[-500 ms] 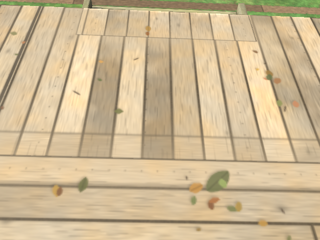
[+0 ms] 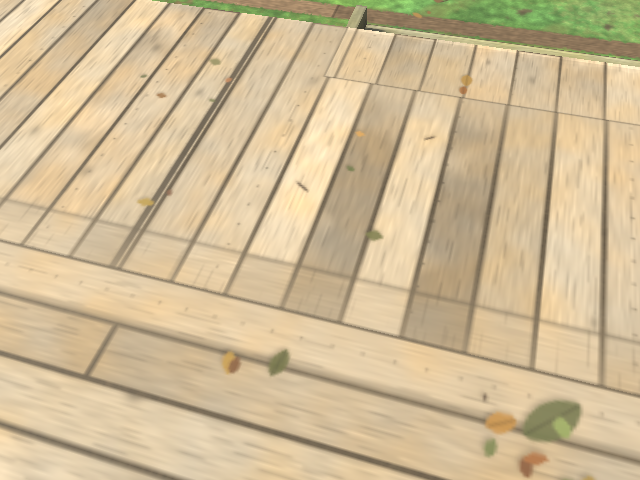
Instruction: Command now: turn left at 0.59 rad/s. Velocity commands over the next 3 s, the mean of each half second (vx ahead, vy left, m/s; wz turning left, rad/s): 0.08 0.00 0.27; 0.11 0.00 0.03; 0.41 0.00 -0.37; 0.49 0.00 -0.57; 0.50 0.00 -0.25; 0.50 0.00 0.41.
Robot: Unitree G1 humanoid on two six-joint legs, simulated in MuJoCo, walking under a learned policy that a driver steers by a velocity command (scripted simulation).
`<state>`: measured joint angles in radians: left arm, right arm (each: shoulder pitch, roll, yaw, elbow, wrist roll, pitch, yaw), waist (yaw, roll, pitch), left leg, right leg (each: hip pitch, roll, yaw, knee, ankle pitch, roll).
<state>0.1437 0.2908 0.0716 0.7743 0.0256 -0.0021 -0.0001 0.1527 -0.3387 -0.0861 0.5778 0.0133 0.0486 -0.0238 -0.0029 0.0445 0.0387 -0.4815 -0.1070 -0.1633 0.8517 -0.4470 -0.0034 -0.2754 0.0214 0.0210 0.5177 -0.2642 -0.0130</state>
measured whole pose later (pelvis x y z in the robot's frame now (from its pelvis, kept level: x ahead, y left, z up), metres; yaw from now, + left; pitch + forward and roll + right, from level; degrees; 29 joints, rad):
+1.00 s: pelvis +0.08 +0.03 +0.00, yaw +8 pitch +0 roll +0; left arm 0.18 0.26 0.04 0.88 -0.02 -0.02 0.00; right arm 0.29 -0.26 -0.05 0.80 0.01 -0.02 -0.02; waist -0.01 0.00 0.01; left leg -0.16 -0.01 0.00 0.56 -0.42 0.07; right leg -0.28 0.00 -0.02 0.57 -0.29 -0.03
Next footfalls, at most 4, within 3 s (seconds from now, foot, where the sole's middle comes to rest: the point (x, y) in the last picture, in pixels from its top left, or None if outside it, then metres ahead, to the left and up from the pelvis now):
0.30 left None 0.01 0.14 -0.77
0.64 right None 0.15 -0.08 -0.77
1.40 right None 0.41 -0.07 -0.77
1.90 left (318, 363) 0.72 0.06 -0.77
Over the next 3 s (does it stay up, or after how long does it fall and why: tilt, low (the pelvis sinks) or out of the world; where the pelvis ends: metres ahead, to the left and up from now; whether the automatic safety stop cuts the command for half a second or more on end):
stays up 1.04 -0.26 -0.02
